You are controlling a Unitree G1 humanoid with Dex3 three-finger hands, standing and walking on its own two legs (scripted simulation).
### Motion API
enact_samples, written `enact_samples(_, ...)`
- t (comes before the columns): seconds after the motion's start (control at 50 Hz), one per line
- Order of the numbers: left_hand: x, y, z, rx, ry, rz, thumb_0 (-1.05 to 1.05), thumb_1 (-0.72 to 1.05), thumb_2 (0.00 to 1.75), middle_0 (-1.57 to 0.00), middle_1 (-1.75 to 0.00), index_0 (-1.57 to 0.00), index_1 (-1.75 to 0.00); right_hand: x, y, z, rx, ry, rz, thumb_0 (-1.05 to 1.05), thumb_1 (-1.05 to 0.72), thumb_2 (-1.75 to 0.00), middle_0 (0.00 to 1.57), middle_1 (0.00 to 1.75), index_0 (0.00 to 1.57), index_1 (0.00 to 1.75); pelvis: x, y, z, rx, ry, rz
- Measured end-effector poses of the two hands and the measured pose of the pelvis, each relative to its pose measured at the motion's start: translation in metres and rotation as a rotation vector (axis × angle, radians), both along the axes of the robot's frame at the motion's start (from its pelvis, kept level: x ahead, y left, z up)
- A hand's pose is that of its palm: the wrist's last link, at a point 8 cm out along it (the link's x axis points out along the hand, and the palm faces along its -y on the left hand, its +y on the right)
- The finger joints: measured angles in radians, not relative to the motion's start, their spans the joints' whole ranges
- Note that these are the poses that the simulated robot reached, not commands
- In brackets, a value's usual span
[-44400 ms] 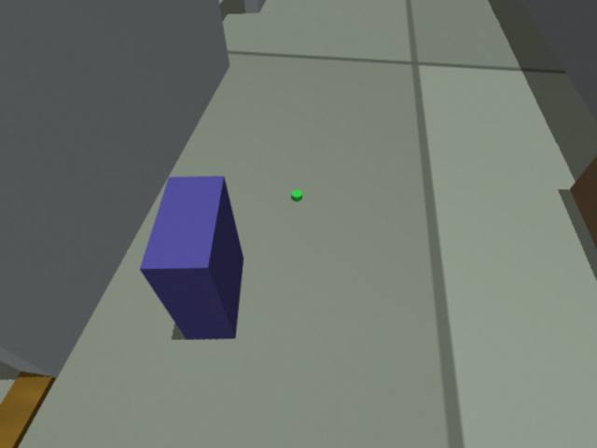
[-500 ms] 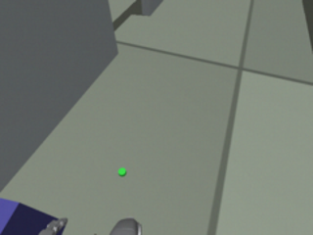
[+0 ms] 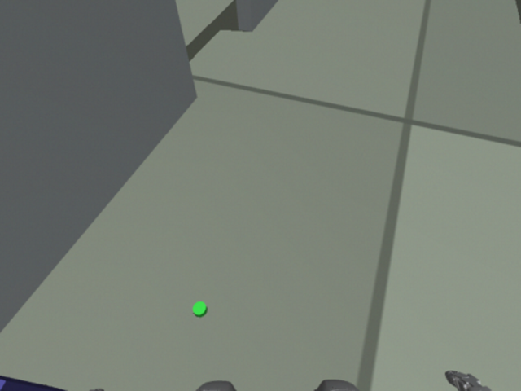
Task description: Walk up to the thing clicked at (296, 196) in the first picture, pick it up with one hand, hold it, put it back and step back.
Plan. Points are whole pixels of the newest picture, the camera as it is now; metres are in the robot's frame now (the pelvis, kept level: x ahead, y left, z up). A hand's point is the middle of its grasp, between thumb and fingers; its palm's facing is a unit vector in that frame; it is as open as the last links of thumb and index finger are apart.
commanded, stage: walk up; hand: left
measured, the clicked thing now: (200, 309) +0.46 +0.28 -0.74
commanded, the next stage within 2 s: stand in 1.02 s
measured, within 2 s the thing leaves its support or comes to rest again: neither
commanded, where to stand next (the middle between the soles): +0.07 +0.03 m, yaw +0 degrees
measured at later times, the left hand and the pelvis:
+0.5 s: hand out of the picture +0.10 +0.26 -0.12, palm faces +0.02 -0.94 -0.35, open 7.4 cm; pelvis +0.00 +0.00 +0.03, yaw +2 degrees
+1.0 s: hand out of the picture +0.06 +0.26 -0.13, palm faces +0.07 -0.93 -0.35, open 7.4 cm; pelvis +0.00 +0.00 +0.03, yaw +4 degrees
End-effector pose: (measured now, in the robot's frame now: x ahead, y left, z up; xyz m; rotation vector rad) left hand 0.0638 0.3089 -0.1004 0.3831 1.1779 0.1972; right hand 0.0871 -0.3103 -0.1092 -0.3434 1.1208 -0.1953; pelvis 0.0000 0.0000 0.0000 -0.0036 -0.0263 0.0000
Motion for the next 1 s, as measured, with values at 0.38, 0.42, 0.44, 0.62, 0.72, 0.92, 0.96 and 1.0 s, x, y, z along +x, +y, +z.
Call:
enact_samples(0.38, 0.041, -0.005, 0.016, -0.042, -0.087, 0.029, 0.01, 0.9, 0.9, -0.2, -0.3, -0.21, -0.3, -0.002, 0.013, 0.015, 0.023, 0.075, 0.007, 0.01, -0.91, -0.9, 0.21, 0.3, 0.2, 0.3, -0.002, 0.001, 0.022, 0.002, -0.021, 0.027)
enact_samples(0.42, 0.037, -0.004, 0.016, -0.046, -0.077, 0.037, 0.01, 0.9, 0.9, -0.2, -0.3, -0.21, -0.3, -0.004, 0.012, 0.017, 0.018, 0.079, 0.005, 0.01, -0.91, -0.9, 0.21, 0.3, 0.2, 0.3, -0.003, 0.001, 0.023, 0.001, -0.022, 0.03)
enact_samples(0.44, 0.034, -0.004, 0.016, -0.047, -0.071, 0.042, 0.01, 0.9, 0.9, -0.2, -0.3, -0.21, -0.3, -0.005, 0.012, 0.018, 0.016, 0.081, 0.004, 0.01, -0.91, -0.9, 0.21, 0.3, 0.2, 0.3, -0.004, 0.001, 0.024, 0.0, -0.023, 0.031)
enact_samples(0.62, 0.0, -0.003, 0.011, -0.054, 0.01, 0.086, 0.01, 0.9, 0.9, -0.2, -0.3, -0.2, -0.3, -0.01, 0.011, 0.02, 0.012, 0.115, 0.008, 0.01, -0.91, -0.9, 0.21, 0.3, 0.2, 0.3, -0.006, 0.001, 0.028, -0.004, -0.013, 0.045)
enact_samples(0.72, -0.017, -0.002, 0.01, -0.053, 0.048, 0.116, 0.01, 0.9, 0.9, -0.2, -0.3, -0.2, -0.3, -0.009, 0.012, 0.018, 0.017, 0.132, 0.015, 0.01, -0.91, -0.9, 0.21, 0.3, 0.2, 0.3, -0.004, 0.0, 0.028, -0.005, -0.009, 0.053)
enact_samples(0.92, -0.024, -0.004, 0.011, -0.046, 0.068, 0.148, 0.01, 0.9, 0.9, -0.2, -0.3, -0.2, -0.3, 0.005, 0.017, 0.014, 0.033, 0.135, 0.037, 0.01, -0.91, -0.9, 0.21, 0.3, 0.2, 0.3, 0.002, -0.002, 0.028, -0.005, 0.001, 0.068)
enact_samples(0.96, -0.021, -0.004, 0.011, -0.045, 0.063, 0.149, 0.01, 0.9, 0.9, -0.2, -0.3, -0.2, -0.3, 0.009, 0.017, 0.014, 0.034, 0.13, 0.04, 0.01, -0.91, -0.9, 0.21, 0.3, 0.2, 0.3, 0.003, -0.003, 0.028, -0.005, 0.002, 0.071)
enact_samples(1.0, -0.017, -0.005, 0.012, -0.045, 0.054, 0.149, 0.01, 0.9, 0.9, -0.2, -0.3, -0.2, -0.3, 0.013, 0.017, 0.014, 0.034, 0.123, 0.043, 0.01, -0.91, -0.9, 0.21, 0.3, 0.2, 0.3, 0.004, -0.003, 0.028, -0.005, 0.002, 0.072)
